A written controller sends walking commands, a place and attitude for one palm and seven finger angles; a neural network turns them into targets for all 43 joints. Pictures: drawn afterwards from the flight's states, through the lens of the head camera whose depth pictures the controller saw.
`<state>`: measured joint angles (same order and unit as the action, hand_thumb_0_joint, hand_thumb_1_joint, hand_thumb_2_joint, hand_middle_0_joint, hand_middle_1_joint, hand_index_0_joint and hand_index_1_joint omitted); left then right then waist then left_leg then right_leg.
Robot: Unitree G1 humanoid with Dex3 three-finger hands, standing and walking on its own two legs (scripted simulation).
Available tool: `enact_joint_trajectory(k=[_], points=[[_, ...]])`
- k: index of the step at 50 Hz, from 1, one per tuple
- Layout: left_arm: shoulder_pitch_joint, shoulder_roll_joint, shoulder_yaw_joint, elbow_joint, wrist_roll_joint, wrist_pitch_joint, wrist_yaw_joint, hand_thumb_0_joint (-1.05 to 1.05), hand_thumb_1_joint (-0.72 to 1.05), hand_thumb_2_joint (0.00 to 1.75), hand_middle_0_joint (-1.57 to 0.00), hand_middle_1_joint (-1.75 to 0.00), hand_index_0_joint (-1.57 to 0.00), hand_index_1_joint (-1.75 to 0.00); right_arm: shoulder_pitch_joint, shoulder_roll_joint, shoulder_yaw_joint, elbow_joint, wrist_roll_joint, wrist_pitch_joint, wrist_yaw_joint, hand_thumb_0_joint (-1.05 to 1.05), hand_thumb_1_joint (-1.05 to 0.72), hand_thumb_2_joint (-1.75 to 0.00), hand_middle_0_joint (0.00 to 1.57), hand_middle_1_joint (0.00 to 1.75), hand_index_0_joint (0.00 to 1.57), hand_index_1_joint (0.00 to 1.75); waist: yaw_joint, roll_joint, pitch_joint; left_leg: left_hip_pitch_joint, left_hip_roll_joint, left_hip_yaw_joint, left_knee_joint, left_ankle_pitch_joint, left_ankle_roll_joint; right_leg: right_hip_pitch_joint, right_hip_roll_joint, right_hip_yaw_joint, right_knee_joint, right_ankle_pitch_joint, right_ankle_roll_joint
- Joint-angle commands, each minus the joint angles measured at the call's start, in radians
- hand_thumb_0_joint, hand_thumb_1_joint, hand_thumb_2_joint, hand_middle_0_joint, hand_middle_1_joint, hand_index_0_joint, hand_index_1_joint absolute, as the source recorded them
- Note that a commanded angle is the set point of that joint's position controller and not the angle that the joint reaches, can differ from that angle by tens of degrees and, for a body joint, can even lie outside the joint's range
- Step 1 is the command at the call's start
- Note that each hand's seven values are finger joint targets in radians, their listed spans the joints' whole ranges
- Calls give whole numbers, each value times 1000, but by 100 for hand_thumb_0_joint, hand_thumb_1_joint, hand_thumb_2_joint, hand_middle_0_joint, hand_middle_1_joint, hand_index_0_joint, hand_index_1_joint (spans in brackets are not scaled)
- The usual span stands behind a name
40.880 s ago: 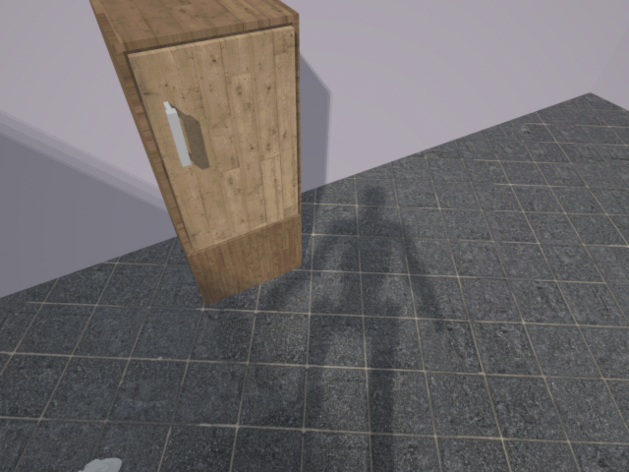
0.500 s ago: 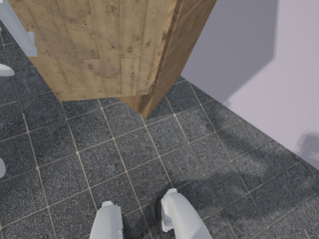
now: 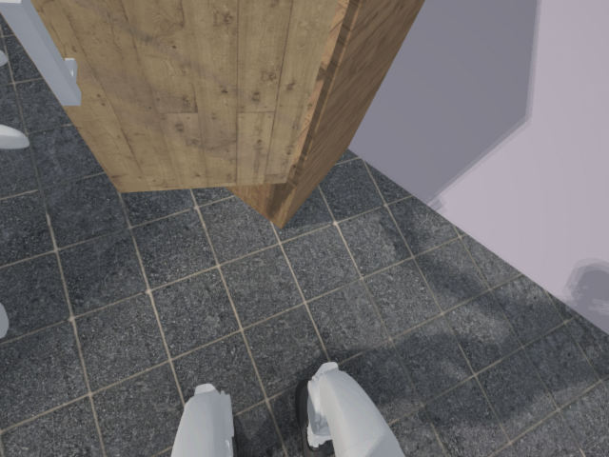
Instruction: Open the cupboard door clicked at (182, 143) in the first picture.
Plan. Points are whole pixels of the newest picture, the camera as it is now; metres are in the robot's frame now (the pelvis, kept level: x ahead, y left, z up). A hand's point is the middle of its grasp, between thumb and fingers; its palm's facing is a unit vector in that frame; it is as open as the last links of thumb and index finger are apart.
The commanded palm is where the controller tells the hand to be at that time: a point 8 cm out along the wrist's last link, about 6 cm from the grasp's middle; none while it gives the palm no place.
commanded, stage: slide the fingers in behind the handle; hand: left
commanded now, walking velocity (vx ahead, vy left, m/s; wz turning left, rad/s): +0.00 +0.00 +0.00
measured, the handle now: (46, 40) +0.58 +0.24 +0.08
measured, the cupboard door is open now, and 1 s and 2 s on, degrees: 45 44 45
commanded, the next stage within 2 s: close the thumb around the handle in 1.66 s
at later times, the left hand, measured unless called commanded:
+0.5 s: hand (3, 81) +0.53 +0.28 +0.07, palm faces +0.04 -1.00 +0.01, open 13.9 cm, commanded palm +0.51 +0.30 +0.07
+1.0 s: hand (40, 83) +0.53 +0.24 +0.07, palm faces +0.04 -1.00 +0.01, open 13.9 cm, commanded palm +0.51 +0.27 +0.07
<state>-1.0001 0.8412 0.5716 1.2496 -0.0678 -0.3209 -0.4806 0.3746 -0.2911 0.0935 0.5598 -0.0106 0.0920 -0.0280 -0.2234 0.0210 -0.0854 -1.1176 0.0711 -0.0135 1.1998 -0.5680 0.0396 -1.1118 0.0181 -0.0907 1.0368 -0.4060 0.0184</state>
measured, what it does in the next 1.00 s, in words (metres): stands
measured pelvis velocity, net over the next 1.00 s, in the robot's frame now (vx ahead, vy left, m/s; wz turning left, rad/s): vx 0.00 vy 0.00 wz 0.01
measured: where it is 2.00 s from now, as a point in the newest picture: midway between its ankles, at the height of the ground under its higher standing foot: (270, 454)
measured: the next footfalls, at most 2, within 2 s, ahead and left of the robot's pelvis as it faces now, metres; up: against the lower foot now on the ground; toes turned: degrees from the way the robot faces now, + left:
none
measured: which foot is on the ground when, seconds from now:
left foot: down 0.00-1.00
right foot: down 0.00-1.00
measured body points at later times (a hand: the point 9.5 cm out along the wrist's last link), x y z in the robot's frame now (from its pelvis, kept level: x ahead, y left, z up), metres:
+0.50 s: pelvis +0.00 +0.01 +0.00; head +0.17 +0.06 +0.41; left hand +0.52 +0.33 +0.07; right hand -0.01 -0.26 -0.09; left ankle -0.02 +0.09 -0.64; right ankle +0.04 -0.14 -0.64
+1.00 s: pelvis +0.00 +0.00 +0.00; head +0.17 +0.04 +0.42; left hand +0.52 +0.30 +0.07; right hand +0.00 -0.27 -0.09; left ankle -0.01 +0.09 -0.64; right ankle +0.04 -0.14 -0.64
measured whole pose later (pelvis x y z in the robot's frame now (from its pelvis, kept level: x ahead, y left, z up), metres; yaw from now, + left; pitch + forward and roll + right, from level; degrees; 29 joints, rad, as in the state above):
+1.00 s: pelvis +0.00 +0.00 +0.00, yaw +1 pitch +27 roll -6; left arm -0.97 0.65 0.46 1.17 -0.09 -0.36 -0.35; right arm 0.39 -0.27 0.06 0.60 -0.02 0.09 0.00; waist -0.21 0.03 -0.10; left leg -1.08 0.06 -0.01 1.18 -0.56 0.04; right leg -1.08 0.01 -0.09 1.03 -0.41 0.02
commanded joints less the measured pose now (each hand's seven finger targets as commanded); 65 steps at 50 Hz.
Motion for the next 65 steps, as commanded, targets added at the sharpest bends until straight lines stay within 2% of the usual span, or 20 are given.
enact_joint_trajectory(k=[1,4,7,11,15,18,25,29,31,33,37,39,41,44,46,55,58,62,64,65], points=[[-397,347,33,-230,-29,-70,-16,0,-50,30,-30,-120,-30,-120,219,-210,-82,-10,-1,-2,-20,0,-90,-90,20,30,20,30,9,276,-575,450,-16,-80,-119,641,-25,236,42,29,-48,318,-41],[-391,284,-17,-207,-35,-56,-29,0,-50,30,-30,-120,-30,-120,218,-208,-79,0,1,0,-18,0,-90,-90,20,30,20,30,-6,268,-538,467,-11,-86,-123,636,-30,192,43,22,-61,290,-35],[-393,283,-7,-230,-45,-55,-34,0,-50,30,-30,-120,-30,-120,229,-210,-83,5,-1,0,-18,0,-90,-90,20,30,20,30,4,285,-578,511,-8,-100,-124,686,-39,178,43,15,-56,291,-40],[-406,231,-43,-214,-44,-45,-18,0,-50,30,-30,-120,-30,-120,225,-205,-82,7,-1,-2,-17,0,-90,-90,20,30,20,30,-8,276,-512,478,-11,-97,-134,610,-33,146,42,13,-64,246,-42],[-435,240,-37,-230,-29,-54,27,0,-50,30,-30,-120,-30,-120,227,-207,-82,12,-8,-6,-15,0,-90,-90,20,30,20,30,-8,263,-510,480,-12,-105,-149,570,-40,143,40,9,-68,214,-42],[-427,254,-12,-273,-23,-77,48,0,-50,30,-30,-120,-30,-120,233,-203,-87,10,-14,-8,-9,0,-90,-90,20,30,20,30,11,306,-592,535,-12,-109,-142,651,-50,164,39,12,-59,247,-44],[-386,205,-35,-246,-22,-65,71,0,-50,30,-30,-120,-30,-120,225,-199,-88,3,-11,1,-3,0,-90,-90,20,30,20,30,9,242,-513,480,-13,-97,-165,582,-39,192,41,11,-74,235,-41],[-381,180,-35,-253,-30,-80,86,0,-50,30,-30,-120,-30,-120,230,-197,-93,8,-13,-3,-1,0,-90,-90,20,30,20,30,9,242,-533,493,-15,-93,-159,605,-40,195,40,16,-75,253,-41],[-395,163,-47,-228,-30,-82,89,0,-50,30,-30,-120,-30,-120,232,-194,-89,12,-13,-5,-3,0,-90,-90,20,30,20,30,-8,204,-504,450,-17,-89,-156,575,-30,202,40,17,-71,257,-40],[-386,194,-26,-228,-24,-85,94,0,-50,30,-30,-120,-30,-120,232,-196,-91,10,-13,-7,-2,0,-90,-90,20,30,20,30,7,213,-528,439,-21,-83,-157,565,-29,235,38,23,-69,270,-40],[-377,141,-53,-283,-35,-100,91,0,-50,30,-30,-120,-30,-120,231,-188,-98,11,-13,-4,4,0,-90,-90,20,30,20,30,10,250,-567,502,-15,-85,-148,655,-38,224,38,22,-65,308,-40],[-363,120,-68,-228,-37,-87,89,0,-50,30,-30,-120,-30,-120,228,-190,-96,16,-10,-1,2,0,-90,-90,20,30,20,30,-1,188,-502,450,-18,-83,-156,584,-31,224,39,20,-74,279,-39],[-411,82,-95,-253,-40,-89,96,0,-50,30,-30,-120,-30,-120,228,-186,-97,16,-11,-6,0,0,-90,-90,20,30,20,30,-11,233,-509,473,-20,-85,-155,584,-29,193,38,22,-71,268,-42],[-403,129,-54,-296,-34,-104,114,0,-50,30,-30,-120,-30,-120,233,-187,-102,23,-16,-7,0,0,-90,-90,20,30,20,30,11,249,-583,512,-19,-88,-149,647,-38,227,35,25,-65,306,-42],[-400,57,-102,-313,-37,-111,121,0,-50,30,-30,-120,-30,-120,233,-177,-105,24,-17,-8,5,0,-90,-90,20,30,20,30,3,276,-576,558,-15,-93,-148,701,-45,196,36,18,-64,309,-43],[-388,67,-84,-259,-17,-107,179,0,-50,30,-30,-120,-30,-120,219,-174,-101,19,-16,-6,9,0,-90,-90,20,30,20,30,5,169,-511,423,-29,-68,-163,545,-25,277,34,34,-75,298,-38],[-401,67,-84,-284,-12,-129,187,0,-50,30,-30,-120,-30,-120,215,-172,-102,16,-19,-12,10,0,-90,-90,20,30,20,30,11,201,-551,440,-31,-66,-159,563,-28,283,30,37,-65,313,-40],[-367,-5,-112,-310,-28,-141,187,0,-50,30,-30,-120,-30,-120,219,-166,-111,18,-19,-13,18,0,-90,-90,20,30,20,30,20,223,-589,513,-24,-74,-154,656,-37,269,33,32,-62,345,-41],[-339,-27,-120,-256,-32,-121,190,0,-50,30,-30,-120,-30,-120,217,-165,-111,19,-15,-8,19,0,-90,-90,20,30,20,30,9,158,-529,447,-29,-61,-160,591,-27,290,34,35,-75,339,-36],[-336,16,-92,-249,-27,-115,194,0,-50,30,-30,-120,-30,-120,220,-171,-111,18,-13,-5,16,0,-90,-90,20,30,20,30,15,136,-525,415,-32,-57,-165,558,-23,313,32,39,-75,336,-35]])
